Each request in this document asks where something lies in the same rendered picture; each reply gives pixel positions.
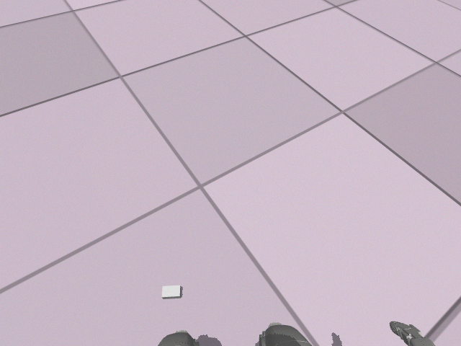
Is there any right robot hand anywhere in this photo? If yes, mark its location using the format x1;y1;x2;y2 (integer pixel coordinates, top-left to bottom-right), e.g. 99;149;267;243
390;321;435;346

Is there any small box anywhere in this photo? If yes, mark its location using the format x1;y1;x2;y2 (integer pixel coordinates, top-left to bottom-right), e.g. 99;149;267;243
162;285;181;299

